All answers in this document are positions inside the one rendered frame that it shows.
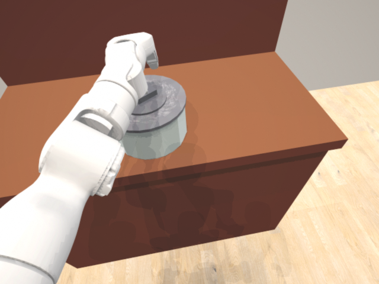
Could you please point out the left robot forearm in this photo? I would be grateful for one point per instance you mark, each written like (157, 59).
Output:
(109, 104)

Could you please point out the lid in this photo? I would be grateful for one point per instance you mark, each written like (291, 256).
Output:
(160, 110)

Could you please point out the left robot upper arm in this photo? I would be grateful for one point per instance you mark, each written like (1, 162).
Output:
(38, 226)

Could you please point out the knob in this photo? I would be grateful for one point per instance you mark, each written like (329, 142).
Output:
(151, 93)

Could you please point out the pot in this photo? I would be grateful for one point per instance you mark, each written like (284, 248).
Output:
(157, 143)

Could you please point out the left robot hand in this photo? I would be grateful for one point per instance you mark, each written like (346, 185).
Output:
(146, 40)

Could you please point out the table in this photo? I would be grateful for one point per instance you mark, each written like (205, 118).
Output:
(255, 134)

